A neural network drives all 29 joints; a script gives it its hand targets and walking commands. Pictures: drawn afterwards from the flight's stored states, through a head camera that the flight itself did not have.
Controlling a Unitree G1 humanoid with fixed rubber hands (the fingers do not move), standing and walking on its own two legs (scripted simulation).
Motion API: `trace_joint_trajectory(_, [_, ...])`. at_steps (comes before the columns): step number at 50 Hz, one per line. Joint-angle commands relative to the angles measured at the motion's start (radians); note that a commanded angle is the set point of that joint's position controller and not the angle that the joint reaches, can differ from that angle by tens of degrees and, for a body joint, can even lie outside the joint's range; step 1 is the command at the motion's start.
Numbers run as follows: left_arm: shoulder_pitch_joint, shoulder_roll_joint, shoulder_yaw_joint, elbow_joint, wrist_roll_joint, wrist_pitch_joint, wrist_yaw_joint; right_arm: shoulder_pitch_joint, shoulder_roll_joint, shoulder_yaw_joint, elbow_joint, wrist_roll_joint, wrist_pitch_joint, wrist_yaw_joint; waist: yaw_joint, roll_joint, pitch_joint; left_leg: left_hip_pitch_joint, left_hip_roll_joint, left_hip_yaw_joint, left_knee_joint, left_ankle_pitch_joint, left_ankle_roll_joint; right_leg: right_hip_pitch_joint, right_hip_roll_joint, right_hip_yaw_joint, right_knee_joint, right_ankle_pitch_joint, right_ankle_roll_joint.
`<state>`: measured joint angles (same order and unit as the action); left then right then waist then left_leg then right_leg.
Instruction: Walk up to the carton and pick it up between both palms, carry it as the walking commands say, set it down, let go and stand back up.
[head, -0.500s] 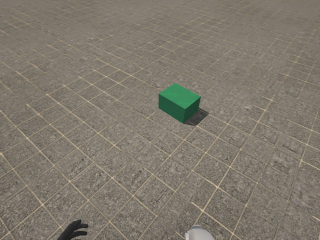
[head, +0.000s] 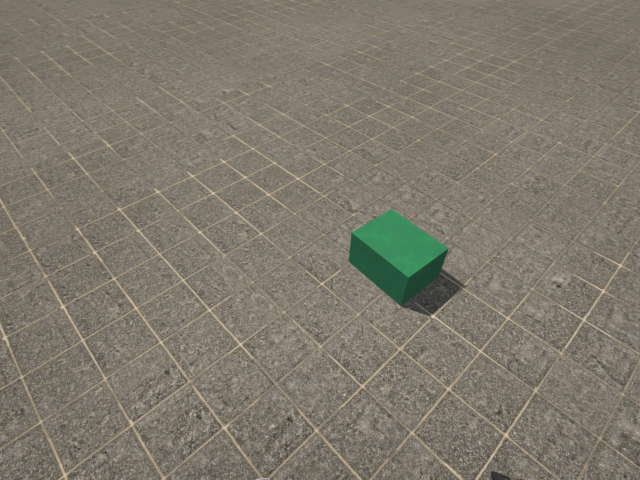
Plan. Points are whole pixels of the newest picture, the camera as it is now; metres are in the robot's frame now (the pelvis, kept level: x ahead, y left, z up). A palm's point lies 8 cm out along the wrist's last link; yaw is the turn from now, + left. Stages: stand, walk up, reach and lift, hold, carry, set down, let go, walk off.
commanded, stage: walk up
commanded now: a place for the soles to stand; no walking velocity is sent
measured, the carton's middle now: (395, 255) +1.13 -0.24 -0.68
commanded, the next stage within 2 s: none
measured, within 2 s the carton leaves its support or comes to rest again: neither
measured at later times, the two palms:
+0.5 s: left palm (264, 328) +0.40 +0.13 -0.11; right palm out of the picture +0.19 -0.37 -0.14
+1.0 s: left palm (290, 282) +0.52 +0.10 -0.12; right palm (567, 310) +0.47 -0.40 -0.10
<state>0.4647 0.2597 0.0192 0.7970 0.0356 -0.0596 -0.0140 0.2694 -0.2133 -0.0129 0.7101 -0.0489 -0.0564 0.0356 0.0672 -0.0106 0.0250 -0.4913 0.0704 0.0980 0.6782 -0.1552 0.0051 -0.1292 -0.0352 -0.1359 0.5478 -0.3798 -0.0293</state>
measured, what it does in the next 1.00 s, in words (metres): walks ahead: left foot, then right foot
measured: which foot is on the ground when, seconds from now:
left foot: up 0.00-0.02, down 0.04-0.44, up 0.46-0.80, down 0.82-1.00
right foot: down 0.00-0.04, up 0.06-0.42, down 0.44-0.82, up 0.84-1.00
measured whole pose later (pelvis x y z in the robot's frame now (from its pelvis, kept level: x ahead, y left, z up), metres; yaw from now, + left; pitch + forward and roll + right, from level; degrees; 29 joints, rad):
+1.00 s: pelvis +0.43 -0.15 +0.00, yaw -1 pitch -2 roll +1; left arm 0.32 0.26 0.04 0.71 0.07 0.01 -0.05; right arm 0.41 -0.21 -0.03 0.72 -0.03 -0.07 -0.05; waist -0.01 -0.05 0.04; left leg -0.28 0.06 0.10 0.61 -0.30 0.01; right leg -0.55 -0.08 -0.03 1.10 -0.40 0.04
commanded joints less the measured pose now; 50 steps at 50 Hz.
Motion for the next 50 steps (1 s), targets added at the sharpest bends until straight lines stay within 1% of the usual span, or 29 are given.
trace_joint_trajectory(1, [-0.035, 0.105, 0.017, -0.067, 0.009, 0.0, -0.002, 0.165, -0.102, -0.048, -0.014, -0.002, -0.019, -0.022, -0.118, -0.005, 0.064, 0.378, -0.037, 0.009, -0.084, -0.062, 0.013, -0.332, -0.157, 0.13, -0.036, -0.16, -0.089])
trace_joint_trajectory(2, [-0.038, 0.068, 0.005, -0.091, 0.016, 0.004, -0.006, 0.266, -0.149, -0.069, -0.006, -0.008, -0.027, -0.039, -0.174, 0.113, 0.0, 0.522, 0.089, -0.188, -0.144, -0.191, 0.038, -0.435, -0.09, 0.058, 0.266, -0.05, -0.047])
trace_joint_trajectory(3, [-0.032, 0.03, 0.0, -0.147, 0.023, 0.011, -0.014, 0.345, -0.252, -0.095, -0.018, -0.005, -0.024, -0.061, -0.175, 0.256, -0.082, 0.589, 0.361, -0.674, -0.331, -0.392, 0.112, -0.58, 0.03, 0.036, 0.579, -0.201, 0.008])
trace_joint_trajectory(4, [-0.014, 0.081, 0.024, -0.172, 0.028, 0.032, -0.024, 0.318, -0.304, -0.107, -0.026, 0.019, -0.012, -0.078, -0.143, 0.205, -0.083, 0.56, 0.444, -0.89, -0.458, -0.569, 0.21, -0.662, 0.009, 0.148, 0.713, -0.211, 0.029])
trace_joint_trajectory(5, [-0.058, 0.111, 0.022, -0.176, 0.029, 0.04, -0.026, 0.269, -0.266, -0.096, -0.03, 0.027, -0.009, -0.085, -0.138, 0.141, -0.027, 0.496, 0.434, -0.845, -0.456, -0.624, 0.256, -0.705, -0.039, 0.181, 0.783, -0.184, 0.037])
trace_joint_trajectory(7, [-0.128, 0.096, 0.022, -0.172, 0.039, 0.037, -0.025, 0.2, -0.189, -0.067, -0.028, 0.025, -0.016, -0.082, -0.118, 0.115, 0.046, 0.412, 0.36, -0.601, -0.439, -0.523, 0.234, -0.728, -0.095, 0.181, 0.712, -0.092, 0.051])
trace_joint_trajectory(8, [-0.124, 0.087, 0.025, -0.166, 0.047, 0.039, -0.03, 0.186, -0.163, -0.057, -0.024, 0.025, -0.026, -0.079, -0.103, 0.123, 0.059, 0.356, 0.329, -0.513, -0.446, -0.441, 0.223, -0.688, -0.111, 0.182, 0.654, -0.045, 0.063])
trace_joint_trajectory(11, [-0.128, 0.038, 0.019, -0.168, 0.035, 0.045, -0.051, 0.199, -0.154, -0.049, 0.008, 0.026, -0.045, -0.072, -0.077, 0.13, 0.058, 0.293, 0.268, -0.341, -0.442, -0.235, 0.216, -0.61, -0.108, 0.152, 0.526, 0.068, 0.083])
trace_joint_trajectory(14, [-0.21, 0.01, 0.005, -0.194, 0.021, 0.033, -0.071, 0.199, -0.173, -0.053, 0.023, 0.024, -0.046, -0.059, -0.082, 0.149, 0.074, 0.244, 0.193, -0.171, -0.427, -0.189, 0.178, -0.508, -0.091, 0.092, 0.299, 0.247, 0.072])
trace_joint_trajectory(16, [-0.233, 0.017, 0.004, -0.196, 0.02, 0.028, -0.079, 0.21, -0.199, -0.06, 0.041, 0.022, -0.041, -0.052, -0.081, 0.147, 0.074, 0.173, 0.184, -0.113, -0.426, -0.214, 0.16, -0.365, -0.056, 0.046, 0.217, 0.332, 0.062])
trace_joint_trajectory(19, [-0.214, 0.047, 0.01, -0.19, 0.019, 0.028, -0.069, 0.2, -0.232, -0.065, 0.053, 0.01, -0.029, -0.049, -0.053, 0.152, 0.09, 0.131, 0.201, -0.085, -0.375, -0.248, 0.129, -0.211, -0.033, 0.038, 0.138, 0.291, 0.059])
trace_joint_trajectory(21, [-0.114, 0.096, 0.026, -0.161, 0.026, 0.021, -0.044, 0.209, -0.222, -0.055, 0.054, 0.003, -0.014, -0.042, -0.007, 0.067, 0.059, 0.116, 0.168, -0.041, -0.175, -0.237, 0.094, -0.057, -0.008, 0.033, 0.088, 0.179, 0.05])
trace_joint_trajectory(22, [0.0, 0.144, 0.042, -0.133, 0.029, 0.011, -0.024, 0.243, -0.176, -0.039, 0.047, 0.0, -0.006, -0.035, 0.032, -0.051, -0.008, 0.071, 0.111, 0.006, 0.094, -0.169, 0.07, 0.078, -0.027, 0.087, 0.051, 0.102, 0.029])
trace_joint_trajectory(23, [0.078, 0.223, 0.053, -0.146, 0.016, 0.004, -0.007, 0.274, -0.088, -0.015, 0.01, -0.004, 0.002, -0.029, 0.036, -0.238, -0.109, -0.044, 0.019, 0.005, 0.457, -0.386, 0.036, 0.147, -0.272, 0.464, -0.057, -0.087, -0.035])
trace_joint_trajectory(24, [0.034, 0.314, 0.076, -0.165, -0.005, 0.023, 0.016, 0.26, -0.075, -0.023, -0.042, 0.006, 0.012, -0.031, 0.016, -0.288, -0.123, -0.168, -0.1, -0.137, 0.574, -0.447, 0.004, 0.106, -0.396, 0.82, -0.336, -0.287, -0.107])
trace_joint_trajectory(25, [-0.011, 0.27, 0.068, -0.169, -0.014, 0.035, 0.027, 0.236, -0.107, -0.028, -0.04, 0.009, 0.019, -0.041, -0.015, -0.179, -0.056, -0.194, -0.04, -0.202, 0.625, -0.394, 0.014, 0.051, -0.414, 0.802, -0.348, -0.376, -0.129])
trace_joint_trajectory(26, [-0.059, 0.195, 0.051, -0.17, -0.007, 0.034, 0.029, 0.227, -0.123, -0.029, -0.027, 0.007, 0.019, -0.043, -0.044, -0.136, 0.002, -0.206, -0.009, -0.176, 0.633, -0.365, 0.022, -0.001, -0.381, 0.704, -0.327, -0.379, -0.149])
trace_joint_trajectory(28, [-0.103, 0.117, 0.029, -0.17, -0.006, 0.019, 0.021, 0.206, -0.11, -0.027, -0.016, -0.005, 0.019, -0.035, -0.073, -0.159, 0.033, -0.161, 0.023, -0.157, 0.516, -0.309, 0.027, -0.064, -0.297, 0.505, -0.313, -0.262, -0.146])
trace_joint_trajectory(30, [-0.088, 0.095, 0.022, -0.141, 0.005, -0.003, 0.018, 0.204, -0.085, -0.023, -0.004, -0.003, 0.02, -0.024, -0.076, -0.142, 0.021, -0.094, 0.015, -0.134, 0.431, -0.255, 0.024, -0.096, -0.265, 0.382, -0.29, -0.062, -0.155])
trace_joint_trajectory(32, [-0.074, 0.097, 0.024, -0.117, 0.008, -0.009, 0.018, 0.17, -0.066, -0.016, -0.012, -0.001, 0.017, -0.021, -0.072, -0.125, 0.041, -0.067, 0.011, -0.101, 0.304, -0.237, 0.018, -0.115, -0.257, 0.306, -0.286, -0.002, -0.16])
trace_joint_trajectory(36, [-0.087, 0.104, 0.023, -0.093, 0.001, 0.008, 0.004, 0.094, -0.047, -0.012, -0.044, 0.003, 0.004, -0.02, -0.061, -0.132, 0.068, 0.096, -0.03, -0.019, 0.085, -0.089, 0.015, -0.225, -0.23, 0.214, -0.281, -0.128, -0.141])
trace_joint_trajectory(38, [-0.089, 0.111, 0.026, -0.084, -0.005, 0.022, -0.002, 0.102, -0.037, -0.018, -0.049, 0.007, -0.004, -0.024, -0.079, -0.101, 0.073, 0.232, -0.063, 0.021, -0.017, -0.034, 0.022, -0.306, -0.214, 0.182, -0.224, -0.238, -0.126])
trace_joint_trajectory(40, [-0.081, 0.088, 0.022, -0.09, 0.005, 0.034, -0.007, 0.18, -0.073, -0.038, -0.037, 0.003, -0.014, -0.042, -0.12, -0.035, 0.056, 0.415, -0.064, -0.009, -0.073, -0.102, 0.037, -0.41, -0.169, 0.151, -0.073, -0.299, -0.088])
trace_joint_trajectory(41, [-0.092, 0.049, 0.012, -0.111, 0.014, 0.036, -0.012, 0.254, -0.116, -0.055, -0.031, -0.001, -0.02, -0.057, -0.165, 0.072, 0.032, 0.523, 0.077, -0.217, -0.157, -0.219, 0.061, -0.522, -0.11, 0.097, 0.145, -0.264, -0.05])
trace_joint_trajectory(42, [-0.092, 0.008, 0.003, -0.156, 0.023, 0.041, -0.021, 0.334, -0.211, -0.079, -0.038, 0.001, -0.022, -0.077, -0.183, 0.234, -0.011, 0.555, 0.354, -0.681, -0.365, -0.449, 0.142, -0.631, -0.001, 0.037, 0.473, -0.233, 0.005])
trace_joint_trajectory(43, [-0.087, 0.066, 0.026, -0.183, 0.027, 0.057, -0.028, 0.326, -0.263, -0.094, -0.033, 0.023, -0.01, -0.098, -0.155, 0.168, 0.01, 0.497, 0.433, -0.841, -0.438, -0.556, 0.242, -0.693, -0.012, 0.138, 0.623, -0.238, 0.026])
trace_joint_trajectory(44, [-0.119, 0.089, 0.028, -0.19, 0.028, 0.063, -0.028, 0.283, -0.236, -0.086, -0.037, 0.03, -0.007, -0.105, -0.147, 0.126, 0.049, 0.454, 0.419, -0.8, -0.429, -0.574, 0.288, -0.738, -0.045, 0.174, 0.702, -0.206, 0.04])
trace_joint_trajectory(47, [-0.123, 0.074, 0.038, -0.163, 0.04, 0.058, -0.033, 0.186, -0.137, -0.054, -0.051, 0.024, -0.022, -0.095, -0.094, 0.121, 0.065, 0.361, 0.313, -0.512, -0.426, -0.383, 0.24, -0.694, -0.098, 0.186, 0.612, -0.051, 0.074])
trace_joint_trajectory(50, [-0.129, 0.019, 0.033, -0.155, 0.035, 0.056, -0.05, 0.197, -0.135, -0.051, -0.024, 0.019, -0.042, -0.084, -0.079, 0.139, 0.05, 0.298, 0.24, -0.312, -0.386, -0.109, 0.217, -0.578, -0.083, 0.141, 0.47, 0.058, 0.085])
